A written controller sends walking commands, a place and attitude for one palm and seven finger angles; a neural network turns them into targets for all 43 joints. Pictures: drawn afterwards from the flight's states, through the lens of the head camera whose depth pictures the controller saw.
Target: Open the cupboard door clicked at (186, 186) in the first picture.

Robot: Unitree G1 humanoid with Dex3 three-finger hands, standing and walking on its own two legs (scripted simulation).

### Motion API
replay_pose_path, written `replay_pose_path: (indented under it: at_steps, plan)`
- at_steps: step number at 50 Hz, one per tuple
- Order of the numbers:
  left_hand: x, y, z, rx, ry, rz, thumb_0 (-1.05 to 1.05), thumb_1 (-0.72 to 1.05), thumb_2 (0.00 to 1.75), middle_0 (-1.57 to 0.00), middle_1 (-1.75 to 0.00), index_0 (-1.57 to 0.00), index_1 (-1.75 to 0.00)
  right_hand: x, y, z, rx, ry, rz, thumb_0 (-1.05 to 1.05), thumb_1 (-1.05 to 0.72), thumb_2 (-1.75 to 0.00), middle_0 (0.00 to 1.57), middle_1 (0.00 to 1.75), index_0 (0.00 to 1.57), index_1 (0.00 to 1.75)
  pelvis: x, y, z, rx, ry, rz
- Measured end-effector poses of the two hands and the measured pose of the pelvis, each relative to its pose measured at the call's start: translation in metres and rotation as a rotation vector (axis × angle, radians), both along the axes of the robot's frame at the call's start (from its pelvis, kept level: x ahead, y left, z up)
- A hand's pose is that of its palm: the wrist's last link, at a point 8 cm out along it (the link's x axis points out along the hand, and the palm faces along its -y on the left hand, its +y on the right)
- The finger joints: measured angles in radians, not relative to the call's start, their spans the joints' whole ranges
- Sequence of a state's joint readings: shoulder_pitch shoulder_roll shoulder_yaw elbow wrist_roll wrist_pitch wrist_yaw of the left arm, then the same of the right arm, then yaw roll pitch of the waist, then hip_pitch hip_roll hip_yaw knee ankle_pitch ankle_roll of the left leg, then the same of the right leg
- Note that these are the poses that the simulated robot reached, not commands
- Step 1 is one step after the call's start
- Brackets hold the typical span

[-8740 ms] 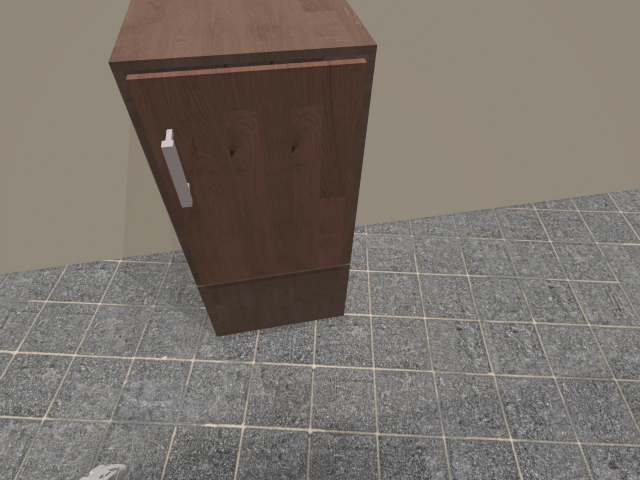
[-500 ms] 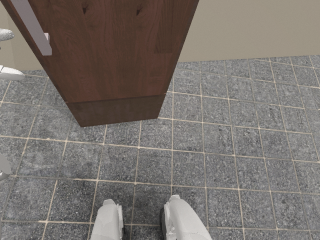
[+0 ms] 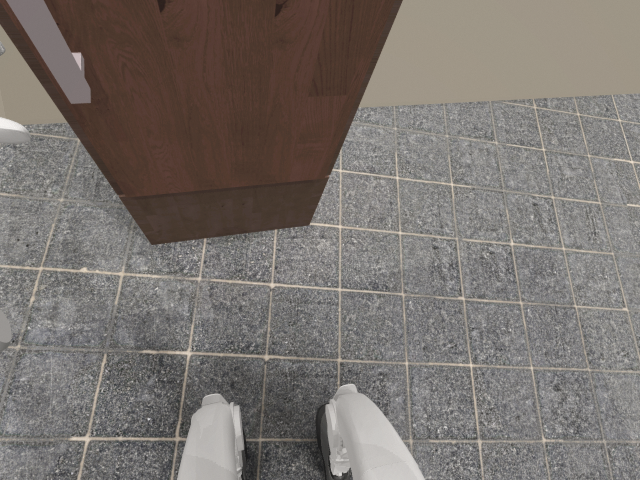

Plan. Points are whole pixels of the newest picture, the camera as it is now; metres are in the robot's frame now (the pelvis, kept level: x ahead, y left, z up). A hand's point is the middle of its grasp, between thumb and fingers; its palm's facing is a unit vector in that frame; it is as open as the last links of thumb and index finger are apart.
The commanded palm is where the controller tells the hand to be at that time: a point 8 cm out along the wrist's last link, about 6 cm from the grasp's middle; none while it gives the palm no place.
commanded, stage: move the hooked fingers beside the handle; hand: left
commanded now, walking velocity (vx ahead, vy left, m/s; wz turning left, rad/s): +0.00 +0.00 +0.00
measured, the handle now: (51, 28) +0.58 +0.23 +0.09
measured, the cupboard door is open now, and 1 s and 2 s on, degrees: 0 0 0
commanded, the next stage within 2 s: slide the fingers in behind the handle in 0.40 s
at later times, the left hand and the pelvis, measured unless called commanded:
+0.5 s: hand out of the picture +0.53 +0.28 +0.07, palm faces +0.09 -1.00 -0.02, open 14.0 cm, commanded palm +0.52 +0.32 +0.08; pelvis +0.00 -0.01 +0.00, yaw +1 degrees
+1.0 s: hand (8, 78) +0.52 +0.27 +0.08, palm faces +0.12 -0.99 -0.01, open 14.5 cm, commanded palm +0.51 +0.28 +0.08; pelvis +0.00 -0.01 +0.00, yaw +1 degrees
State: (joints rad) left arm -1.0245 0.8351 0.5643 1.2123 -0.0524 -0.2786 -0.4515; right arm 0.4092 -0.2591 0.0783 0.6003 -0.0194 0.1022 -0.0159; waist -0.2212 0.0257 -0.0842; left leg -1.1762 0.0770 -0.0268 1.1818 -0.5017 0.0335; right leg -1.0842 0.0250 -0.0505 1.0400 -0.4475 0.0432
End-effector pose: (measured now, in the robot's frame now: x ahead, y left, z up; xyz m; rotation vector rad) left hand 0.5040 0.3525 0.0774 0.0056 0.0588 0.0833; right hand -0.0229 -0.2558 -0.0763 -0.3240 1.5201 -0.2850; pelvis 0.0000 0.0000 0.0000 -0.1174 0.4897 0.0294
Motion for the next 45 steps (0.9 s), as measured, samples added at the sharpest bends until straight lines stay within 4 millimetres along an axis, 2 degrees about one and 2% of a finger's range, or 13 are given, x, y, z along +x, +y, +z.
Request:
replay_pose_path:
  at_steps: [14,30,45]
  plan:
    - [0.002,-0.012,0.0,0.004,0.009,0.003,-0.02,-0.5,0.3,-0.3,-1.2,-0.3,-1.2,0.025,-0.01,0.003,-0.023,-0.07,0.037,0.0,-0.9,-0.9,0.21,0.3,0.2,0.3,0.003,-0.002,0.002,0.004,-0.015,0.008]
    - [0.003,-0.019,0.001,0.018,-0.001,0.005,-0.02,-0.5,0.3,-0.3,-1.2,-0.3,-1.2,0.014,-0.016,-0.005,-0.009,-0.041,0.021,0.0,-0.9,-0.9,0.21,0.3,0.2,0.3,0.0,-0.01,-0.002,0.01,-0.008,0.005]
    - [-0.004,-0.031,0.003,0.006,0.003,0.031,-0.02,-0.5,0.3,-0.3,-1.2,-0.23,-1.19,0.01,-0.018,-0.003,0.006,-0.03,0.023,0.0,-0.9,-0.9,0.21,0.3,0.2,0.3,0.0,-0.013,0.003,0.015,-0.022,0.013]
